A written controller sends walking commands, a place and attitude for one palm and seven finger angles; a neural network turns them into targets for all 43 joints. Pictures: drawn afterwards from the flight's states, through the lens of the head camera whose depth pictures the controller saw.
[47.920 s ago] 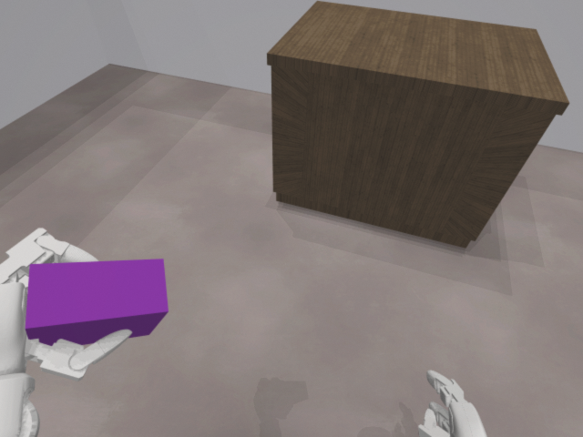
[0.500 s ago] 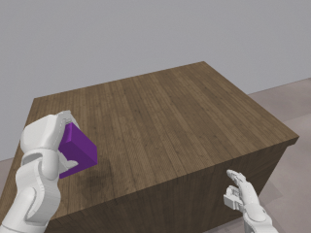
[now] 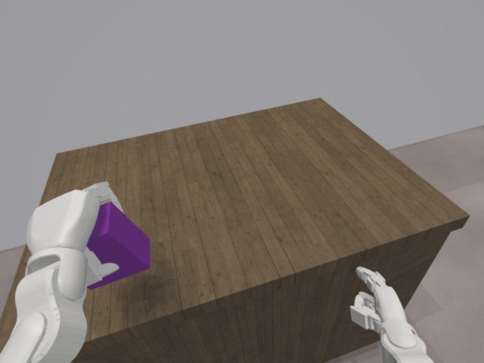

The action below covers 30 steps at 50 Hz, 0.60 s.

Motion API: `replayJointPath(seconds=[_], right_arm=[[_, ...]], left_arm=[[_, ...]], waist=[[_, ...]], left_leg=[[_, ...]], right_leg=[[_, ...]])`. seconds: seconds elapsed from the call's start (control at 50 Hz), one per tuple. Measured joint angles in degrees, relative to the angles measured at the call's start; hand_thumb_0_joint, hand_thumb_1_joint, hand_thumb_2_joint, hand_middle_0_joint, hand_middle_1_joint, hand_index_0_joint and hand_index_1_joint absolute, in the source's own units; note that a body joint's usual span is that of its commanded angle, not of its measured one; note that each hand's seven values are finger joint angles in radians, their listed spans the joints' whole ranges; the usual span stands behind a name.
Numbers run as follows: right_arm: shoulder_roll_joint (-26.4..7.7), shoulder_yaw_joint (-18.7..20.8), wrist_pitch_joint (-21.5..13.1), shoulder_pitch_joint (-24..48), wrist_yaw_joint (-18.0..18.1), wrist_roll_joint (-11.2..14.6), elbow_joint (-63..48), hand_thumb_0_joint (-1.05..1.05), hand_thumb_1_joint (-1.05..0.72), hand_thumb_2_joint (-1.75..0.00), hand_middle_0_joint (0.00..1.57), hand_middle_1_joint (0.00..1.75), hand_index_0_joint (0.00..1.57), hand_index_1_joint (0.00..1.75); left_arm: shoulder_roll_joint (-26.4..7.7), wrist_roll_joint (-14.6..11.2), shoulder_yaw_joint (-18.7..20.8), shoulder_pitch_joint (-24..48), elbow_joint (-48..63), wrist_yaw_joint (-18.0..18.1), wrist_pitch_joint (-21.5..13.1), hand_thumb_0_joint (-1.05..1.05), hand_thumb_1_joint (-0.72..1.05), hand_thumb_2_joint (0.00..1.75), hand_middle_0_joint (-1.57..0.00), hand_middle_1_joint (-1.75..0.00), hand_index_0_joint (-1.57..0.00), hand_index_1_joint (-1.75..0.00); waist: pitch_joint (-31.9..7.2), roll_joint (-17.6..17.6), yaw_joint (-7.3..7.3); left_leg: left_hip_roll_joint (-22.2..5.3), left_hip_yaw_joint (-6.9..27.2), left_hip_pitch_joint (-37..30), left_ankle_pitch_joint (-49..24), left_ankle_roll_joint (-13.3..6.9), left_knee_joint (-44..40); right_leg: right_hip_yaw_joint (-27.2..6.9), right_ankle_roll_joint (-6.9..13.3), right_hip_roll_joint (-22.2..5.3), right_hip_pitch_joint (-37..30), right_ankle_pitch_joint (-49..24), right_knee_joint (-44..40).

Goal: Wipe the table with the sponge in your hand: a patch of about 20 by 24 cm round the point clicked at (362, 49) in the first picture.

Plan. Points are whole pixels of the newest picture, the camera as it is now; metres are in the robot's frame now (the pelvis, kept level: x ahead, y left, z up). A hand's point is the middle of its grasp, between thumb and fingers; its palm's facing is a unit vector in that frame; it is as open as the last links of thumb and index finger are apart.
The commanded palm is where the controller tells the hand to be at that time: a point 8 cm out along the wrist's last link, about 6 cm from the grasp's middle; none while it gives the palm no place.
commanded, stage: bring the sponge back beside the body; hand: left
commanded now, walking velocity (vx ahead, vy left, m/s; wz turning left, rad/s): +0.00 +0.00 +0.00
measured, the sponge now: (107, 253) +0.22 +0.27 +0.11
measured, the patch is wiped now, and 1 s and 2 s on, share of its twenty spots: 1.00 1.00 1.00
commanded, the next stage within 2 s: step back with the hand held close in 0.98 s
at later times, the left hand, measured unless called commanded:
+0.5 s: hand (81, 247) +0.20 +0.28 +0.15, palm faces +0.23 -0.17 -0.96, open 10.0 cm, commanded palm +0.15 +0.27 +0.22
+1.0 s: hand (79, 252) +0.19 +0.28 +0.15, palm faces +0.23 -0.18 -0.96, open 10.0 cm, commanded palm +0.15 +0.27 +0.22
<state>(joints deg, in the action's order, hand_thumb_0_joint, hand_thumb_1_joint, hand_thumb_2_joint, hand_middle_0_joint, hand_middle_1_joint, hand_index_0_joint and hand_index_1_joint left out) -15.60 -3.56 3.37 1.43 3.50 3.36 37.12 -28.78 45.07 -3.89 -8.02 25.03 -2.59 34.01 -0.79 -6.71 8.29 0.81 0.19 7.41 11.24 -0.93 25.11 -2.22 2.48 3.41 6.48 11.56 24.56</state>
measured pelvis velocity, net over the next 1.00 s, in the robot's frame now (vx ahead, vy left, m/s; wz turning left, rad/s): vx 0.00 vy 0.00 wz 0.00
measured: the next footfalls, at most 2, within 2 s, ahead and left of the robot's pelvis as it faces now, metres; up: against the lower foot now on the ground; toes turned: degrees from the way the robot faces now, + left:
none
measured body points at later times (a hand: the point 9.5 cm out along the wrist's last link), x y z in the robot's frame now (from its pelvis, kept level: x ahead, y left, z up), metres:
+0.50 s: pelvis +0.00 +0.00 +0.00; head -0.05 -0.05 +0.44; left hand +0.18 +0.28 +0.20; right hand +0.28 -0.19 -0.05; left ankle +0.03 +0.11 -0.74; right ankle +0.03 -0.10 -0.74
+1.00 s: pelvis +0.00 +0.00 +0.00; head -0.05 -0.05 +0.44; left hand +0.17 +0.28 +0.20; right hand +0.27 -0.18 -0.05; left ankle +0.03 +0.11 -0.74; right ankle +0.03 -0.10 -0.74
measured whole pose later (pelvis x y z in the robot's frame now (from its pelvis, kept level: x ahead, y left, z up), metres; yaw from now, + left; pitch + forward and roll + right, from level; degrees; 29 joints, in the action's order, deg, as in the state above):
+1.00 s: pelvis +0.00 +0.00 +0.00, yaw +0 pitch -7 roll +0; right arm -15.1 -3.9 2.1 1.1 3.2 2.8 37.7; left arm -29.4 45.2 -0.6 -14.2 26.4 -2.3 31.3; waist -1.1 -6.8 8.3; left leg 0.6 0.5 7.3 11.3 -0.9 25.5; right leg -2.2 2.5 3.7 6.0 11.2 24.1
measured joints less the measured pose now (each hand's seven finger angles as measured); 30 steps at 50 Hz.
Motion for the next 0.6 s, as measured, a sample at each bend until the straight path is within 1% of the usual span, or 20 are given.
replayJointPath(seconds=[0.08,0.14,0.22,0.28,0.38,0.44,0.5,0.6], right_arm=[[0.32,-0.28,0.04,0.19,0.15,0.00,0.31,0.01,-0.90,-0.90,0.20,0.30,0.18,0.30],[0.60,-0.59,0.14,0.39,0.00,0.09,0.21,0.01,-0.90,-0.90,0.20,0.30,0.18,0.30],[0.55,-0.70,0.06,0.35,-0.40,0.06,-0.06,0.01,-0.90,-0.90,0.20,0.30,0.18,0.30],[0.34,-0.56,-0.30,-0.02,-0.48,-0.05,-0.20,0.01,-0.90,-0.90,0.20,0.30,0.19,0.30],[0.11,-0.35,-0.66,-0.54,-0.28,-0.34,-0.23,0.01,-0.90,-0.90,0.20,0.30,0.19,0.31],[0.10,-0.29,-0.70,-0.59,-0.15,-0.41,-0.10,0.01,-0.90,-0.90,0.20,0.30,0.20,0.31],[0.17,-0.34,-0.61,-0.34,-0.25,-0.41,0.19,0.01,-0.90,-0.90,0.20,0.30,0.20,0.31],[0.23,-0.27,-0.66,-0.25,-0.37,-0.33,0.30,0.01,-0.90,-0.90,0.20,0.30,0.19,0.30]], left_arm=[[-0.44,0.35,0.41,0.63,-1.00,0.44,-0.41,-0.01,-0.52,1.07,-0.72,-1.37,-0.77,-1.32],[-0.80,0.18,1.42,0.54,-1.78,0.41,-0.21,-0.01,-0.51,1.07,-0.72,-1.37,-0.77,-1.32],[-0.38,-0.31,2.24,-1.05,-1.33,0.07,0.09,-0.01,-0.51,1.07,-0.72,-1.37,-0.77,-1.32],[0.04,-0.44,1.96,-2.72,-0.17,-0.16,-0.16,-0.01,-0.51,1.07,-0.72,-1.37,-0.77,-1.32],[-0.46,-0.18,1.46,-4.50,1.25,0.00,-1.10,-0.01,-0.51,1.07,-0.72,-1.37,-0.77,-1.32],[-1.09,0.07,1.82,-4.49,1.09,0.24,-1.48,-0.01,-0.51,1.07,-0.72,-1.37,-0.77,-1.32],[-1.26,0.27,2.65,-4.64,0.77,0.44,-1.54,-0.01,-0.51,1.07,-0.72,-1.37,-0.77,-1.32],[-0.66,0.01,3.16,-5.62,1.22,0.23,-1.65,-0.01,-0.51,1.07,-0.72,-1.37,-0.77,-1.32]], waist=[[-0.27,0.01,-0.10],[-0.40,0.06,-0.29],[-0.42,-0.09,-0.53],[-0.47,-0.14,-0.49],[-0.31,0.01,-0.10],[-0.22,0.09,0.15],[-0.20,0.09,0.11],[-0.22,-0.09,-0.05]], left_leg=[[-0.04,0.03,0.11,-0.14,0.05,-0.10],[-0.21,-0.10,0.34,-0.13,0.14,-0.04],[-0.29,-0.15,0.51,-0.02,0.14,0.12],[-0.23,-0.03,0.58,0.12,0.09,0.31],[-0.19,0.18,0.32,0.36,0.09,0.57],[-0.26,0.21,0.20,0.41,0.14,0.68],[-0.34,0.21,0.08,0.41,0.19,0.64],[-0.30,0.22,0.05,0.35,0.13,0.59]], right_leg=[[0.01,0.00,0.04,0.11,-0.13,-0.10],[-0.14,0.07,0.21,0.37,-0.25,-0.12],[-0.21,0.08,0.30,0.48,-0.26,-0.13],[-0.10,0.03,0.25,0.46,-0.13,-0.04],[0.07,0.06,0.23,0.10,0.12,0.12],[0.09,0.13,0.32,-0.08,0.12,0.10],[0.06,0.14,0.39,-0.24,0.02,-0.07],[0.04,0.08,0.37,-0.31,-0.08,-0.20]])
